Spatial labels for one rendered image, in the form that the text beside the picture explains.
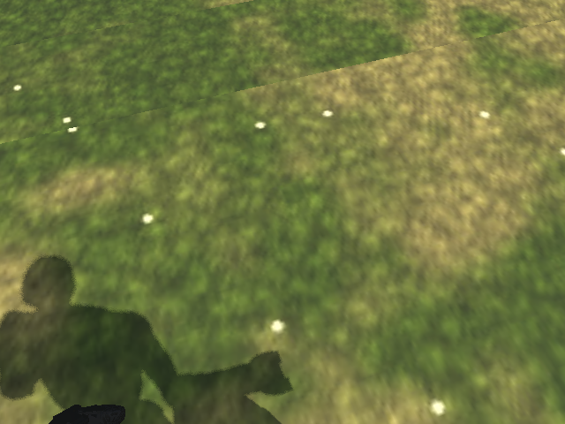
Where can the robot left hand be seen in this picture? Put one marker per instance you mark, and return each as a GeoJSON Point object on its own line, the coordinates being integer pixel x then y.
{"type": "Point", "coordinates": [94, 414]}

